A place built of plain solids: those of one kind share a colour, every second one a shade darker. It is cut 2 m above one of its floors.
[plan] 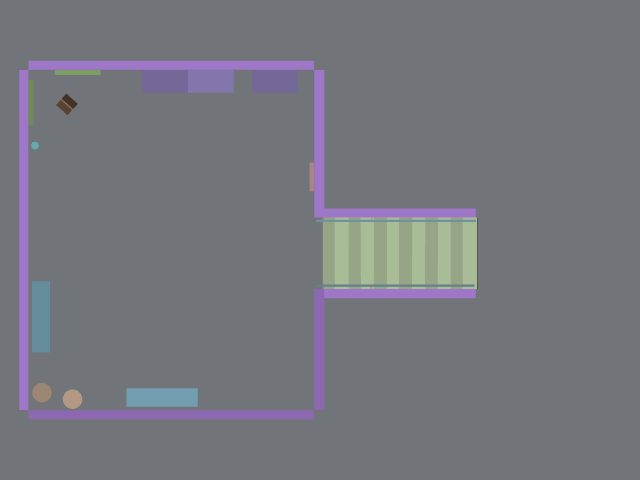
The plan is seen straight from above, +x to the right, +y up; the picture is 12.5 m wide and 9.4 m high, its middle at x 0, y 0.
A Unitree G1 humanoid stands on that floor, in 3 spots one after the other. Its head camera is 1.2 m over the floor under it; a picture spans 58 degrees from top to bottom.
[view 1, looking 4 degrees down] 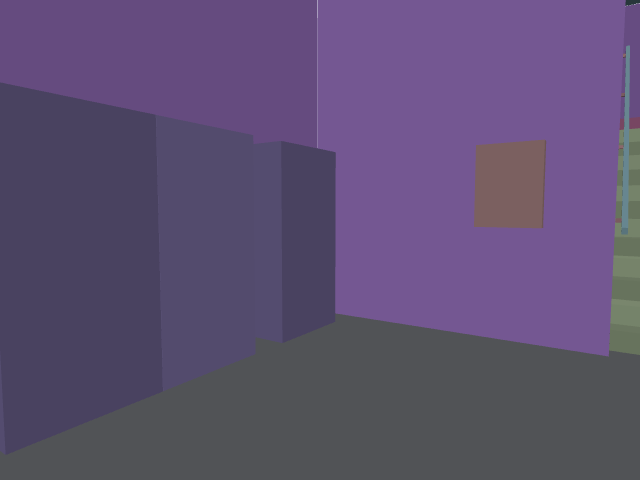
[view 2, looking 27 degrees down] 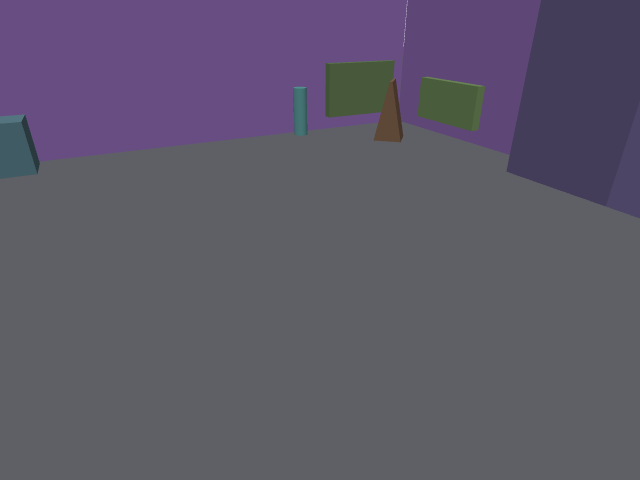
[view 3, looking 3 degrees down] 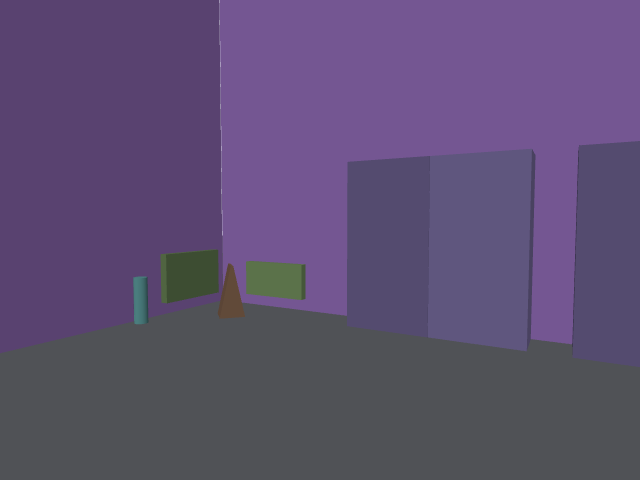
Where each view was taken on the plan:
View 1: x -4.32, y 0.46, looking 34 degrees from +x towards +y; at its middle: lockers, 4.34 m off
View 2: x -0.95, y -0.26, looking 153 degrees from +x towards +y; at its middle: ground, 2.64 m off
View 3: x -1.38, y -1.36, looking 120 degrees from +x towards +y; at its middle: wall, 5.42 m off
